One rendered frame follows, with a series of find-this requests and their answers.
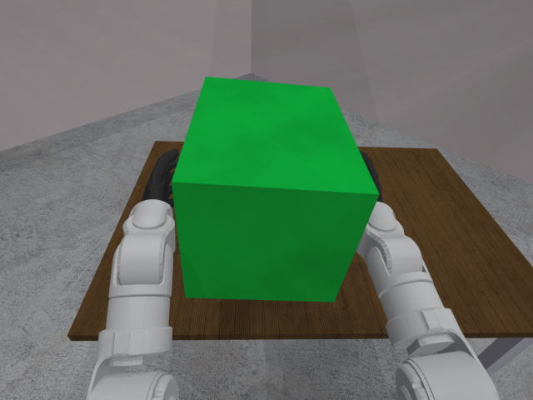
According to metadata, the right robot upper arm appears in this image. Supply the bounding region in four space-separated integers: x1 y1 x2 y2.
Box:
396 351 498 400

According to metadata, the robot left forearm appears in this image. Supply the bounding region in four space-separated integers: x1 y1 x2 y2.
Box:
86 199 176 400

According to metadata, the right robot hand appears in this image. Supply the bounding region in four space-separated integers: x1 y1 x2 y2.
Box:
359 150 383 203

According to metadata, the robot right forearm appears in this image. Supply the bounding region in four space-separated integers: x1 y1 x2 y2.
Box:
356 202 500 400

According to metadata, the left robot hand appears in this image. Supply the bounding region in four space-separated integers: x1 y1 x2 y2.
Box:
142 149 179 207

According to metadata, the left robot upper arm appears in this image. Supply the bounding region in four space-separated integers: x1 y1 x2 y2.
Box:
88 371 179 400

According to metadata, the table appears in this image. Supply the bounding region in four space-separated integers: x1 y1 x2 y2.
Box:
67 141 533 377

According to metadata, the carton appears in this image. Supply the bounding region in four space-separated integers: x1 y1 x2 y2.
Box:
172 77 380 303

